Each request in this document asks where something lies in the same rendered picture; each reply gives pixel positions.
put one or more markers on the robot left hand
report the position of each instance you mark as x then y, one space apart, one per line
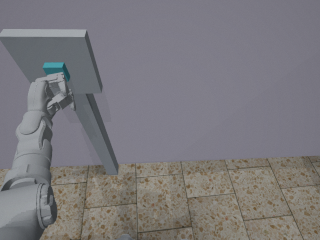
41 98

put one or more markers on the button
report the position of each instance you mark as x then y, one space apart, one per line
56 67

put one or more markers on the left robot upper arm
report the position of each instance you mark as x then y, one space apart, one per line
25 212

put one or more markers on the robot left forearm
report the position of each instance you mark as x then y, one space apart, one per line
33 157

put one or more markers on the left robot shin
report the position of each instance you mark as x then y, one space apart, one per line
125 235

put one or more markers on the panel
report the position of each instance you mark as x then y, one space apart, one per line
31 48

